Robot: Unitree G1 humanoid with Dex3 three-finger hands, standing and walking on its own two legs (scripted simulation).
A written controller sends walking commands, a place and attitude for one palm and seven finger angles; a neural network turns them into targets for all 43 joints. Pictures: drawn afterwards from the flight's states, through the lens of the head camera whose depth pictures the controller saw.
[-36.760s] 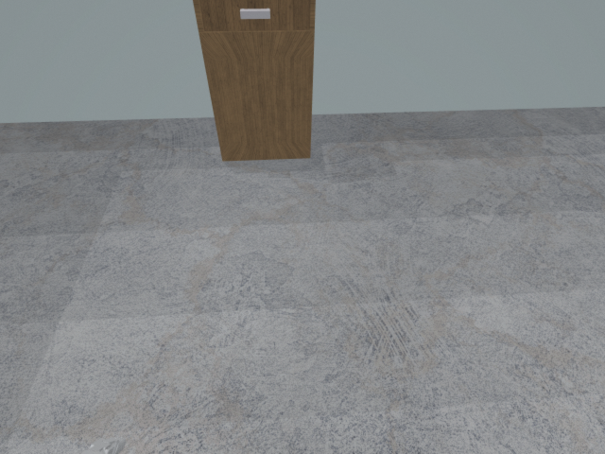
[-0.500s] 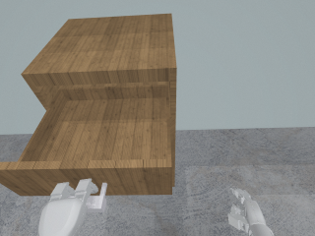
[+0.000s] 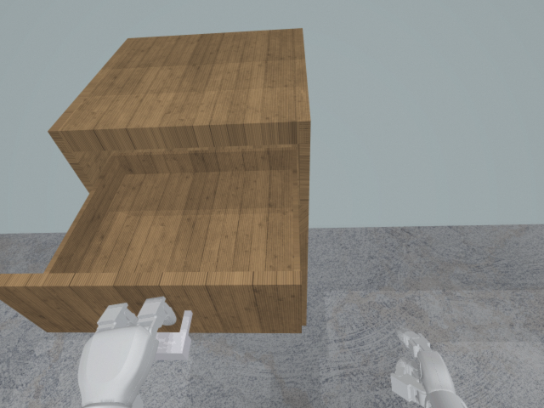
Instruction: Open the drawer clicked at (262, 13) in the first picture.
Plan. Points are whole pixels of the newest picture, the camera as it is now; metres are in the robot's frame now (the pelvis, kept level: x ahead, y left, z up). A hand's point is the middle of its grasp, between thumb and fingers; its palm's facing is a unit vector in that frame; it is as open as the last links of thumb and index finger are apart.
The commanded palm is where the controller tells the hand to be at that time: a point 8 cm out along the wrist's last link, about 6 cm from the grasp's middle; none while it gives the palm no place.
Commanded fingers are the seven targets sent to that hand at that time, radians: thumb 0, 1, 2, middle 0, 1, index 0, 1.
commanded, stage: lift the hand off the handle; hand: left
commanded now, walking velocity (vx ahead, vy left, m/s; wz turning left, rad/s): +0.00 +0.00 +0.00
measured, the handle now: (150, 330) +0.21 +0.22 +0.02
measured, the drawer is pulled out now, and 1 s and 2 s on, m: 0.29 0.29 0.29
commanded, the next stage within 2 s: draw the hand back to the body in 1.08 s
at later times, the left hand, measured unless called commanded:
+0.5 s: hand (122, 345) +0.17 +0.21 +0.07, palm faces +0.05 -0.17 -0.98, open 13.2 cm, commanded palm +0.15 +0.21 +0.15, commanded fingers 0.00 -0.50 0.30 -0.30 -1.20 -0.30 -1.20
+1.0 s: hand (98, 298) +0.19 +0.22 +0.16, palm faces +0.15 -0.19 -0.97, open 13.8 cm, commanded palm +0.14 +0.21 +0.22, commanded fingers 0.00 -0.50 0.30 -0.30 -1.20 -0.30 -1.20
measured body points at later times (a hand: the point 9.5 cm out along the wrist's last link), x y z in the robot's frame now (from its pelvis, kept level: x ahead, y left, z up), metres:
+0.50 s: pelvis +0.01 +0.01 +0.02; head +0.01 -0.03 +0.46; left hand +0.16 +0.22 +0.13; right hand +0.25 -0.17 -0.07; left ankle +0.01 +0.13 -0.70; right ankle +0.00 -0.09 -0.70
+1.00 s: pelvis +0.02 +0.02 +0.03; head -0.01 -0.03 +0.48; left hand +0.18 +0.22 +0.21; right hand +0.27 -0.16 -0.03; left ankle +0.01 +0.13 -0.70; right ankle +0.00 -0.09 -0.70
